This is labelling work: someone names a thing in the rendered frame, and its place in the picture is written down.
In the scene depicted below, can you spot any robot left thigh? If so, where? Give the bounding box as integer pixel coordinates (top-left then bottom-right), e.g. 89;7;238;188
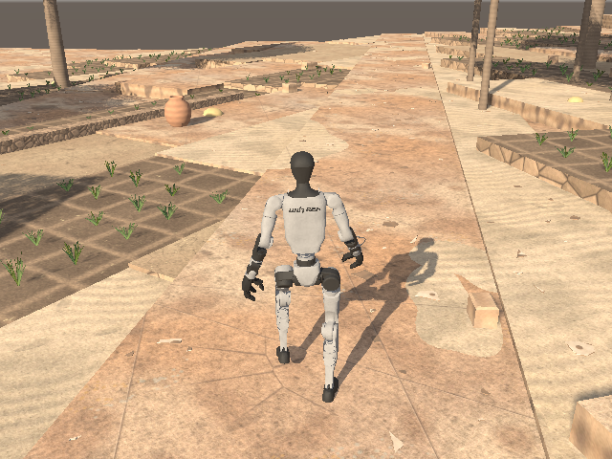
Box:
274;265;295;307

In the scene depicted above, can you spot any right robot hand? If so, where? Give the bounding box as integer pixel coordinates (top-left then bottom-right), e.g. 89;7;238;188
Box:
341;252;363;269

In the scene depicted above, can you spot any right robot forearm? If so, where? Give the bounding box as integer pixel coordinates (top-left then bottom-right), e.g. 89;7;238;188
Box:
344;227;361;256

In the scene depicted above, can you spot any left robot forearm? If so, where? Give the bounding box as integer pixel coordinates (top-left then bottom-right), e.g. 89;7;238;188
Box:
245;233;267;279

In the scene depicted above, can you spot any robot right upper arm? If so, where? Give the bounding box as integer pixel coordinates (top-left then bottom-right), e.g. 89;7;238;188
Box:
323;192;354;242

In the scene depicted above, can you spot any robot left shin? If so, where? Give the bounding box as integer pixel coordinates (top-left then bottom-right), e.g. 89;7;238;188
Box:
275;291;290;352

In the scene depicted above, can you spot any robot left upper arm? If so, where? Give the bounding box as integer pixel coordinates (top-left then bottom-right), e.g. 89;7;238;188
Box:
258;194;284;249

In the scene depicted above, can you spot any left robot hand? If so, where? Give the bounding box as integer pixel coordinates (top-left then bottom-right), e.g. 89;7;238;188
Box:
242;275;264;301

